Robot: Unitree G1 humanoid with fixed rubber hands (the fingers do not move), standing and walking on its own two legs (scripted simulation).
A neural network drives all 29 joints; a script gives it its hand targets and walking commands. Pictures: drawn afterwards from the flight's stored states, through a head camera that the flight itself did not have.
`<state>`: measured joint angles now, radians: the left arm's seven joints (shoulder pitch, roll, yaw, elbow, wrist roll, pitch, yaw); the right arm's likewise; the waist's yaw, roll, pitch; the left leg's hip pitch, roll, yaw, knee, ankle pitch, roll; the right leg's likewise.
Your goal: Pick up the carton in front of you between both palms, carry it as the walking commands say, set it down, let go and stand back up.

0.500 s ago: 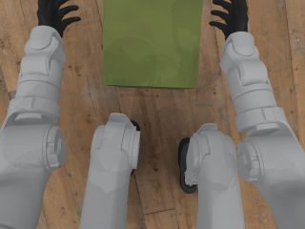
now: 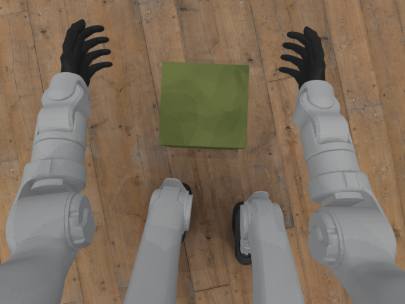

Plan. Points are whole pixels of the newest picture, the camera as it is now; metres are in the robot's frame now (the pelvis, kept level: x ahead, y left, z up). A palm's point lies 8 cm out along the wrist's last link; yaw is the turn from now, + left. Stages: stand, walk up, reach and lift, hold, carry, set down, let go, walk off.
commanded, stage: set down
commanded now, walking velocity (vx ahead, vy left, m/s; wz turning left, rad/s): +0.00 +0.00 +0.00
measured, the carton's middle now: (203, 113) +0.48 +0.07 -0.40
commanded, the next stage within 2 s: let go in 0.30 s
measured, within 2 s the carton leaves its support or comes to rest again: neither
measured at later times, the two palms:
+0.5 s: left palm (14, 58) +0.44 +0.29 +0.02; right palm (369, 72) +0.48 -0.12 +0.03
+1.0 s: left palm out of the picture +0.29 +0.25 +0.15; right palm out of the picture +0.33 -0.20 +0.15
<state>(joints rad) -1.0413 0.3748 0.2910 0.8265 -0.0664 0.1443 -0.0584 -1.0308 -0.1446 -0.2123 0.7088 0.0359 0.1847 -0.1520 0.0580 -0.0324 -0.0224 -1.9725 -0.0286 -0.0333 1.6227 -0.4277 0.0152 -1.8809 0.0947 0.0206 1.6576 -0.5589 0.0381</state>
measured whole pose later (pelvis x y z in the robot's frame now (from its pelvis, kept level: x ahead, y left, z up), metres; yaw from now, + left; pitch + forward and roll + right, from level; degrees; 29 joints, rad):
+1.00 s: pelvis +0.10 +0.00 +0.23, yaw +3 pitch +15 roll +0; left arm 0.07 0.21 0.09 0.50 -0.01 -0.02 -0.06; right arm 0.04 -0.17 -0.08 0.51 -0.03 -0.01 0.02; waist 0.02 0.00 -0.02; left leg -0.59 -0.04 -0.04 0.57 -0.23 0.02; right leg -0.51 0.03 0.07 0.58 -0.32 0.00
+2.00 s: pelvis +0.12 +0.00 +0.24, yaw +3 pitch +0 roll +0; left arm 0.22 0.34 0.04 0.71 0.03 0.02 0.02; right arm 0.15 -0.32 -0.04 0.80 -0.04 0.00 -0.02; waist 0.00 -0.03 0.01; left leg -0.22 -0.03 -0.02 0.51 -0.28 0.02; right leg -0.13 0.03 0.07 0.47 -0.34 0.00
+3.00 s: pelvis +0.10 +0.00 +0.25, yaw +3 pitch -3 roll +0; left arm 0.18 0.39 0.00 0.96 0.02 -0.01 0.02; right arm 0.11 -0.38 0.00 1.04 -0.01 -0.01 -0.01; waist 0.00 -0.02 0.03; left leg -0.15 -0.03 -0.03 0.38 -0.18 0.02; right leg -0.06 0.02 0.06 0.35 -0.24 0.01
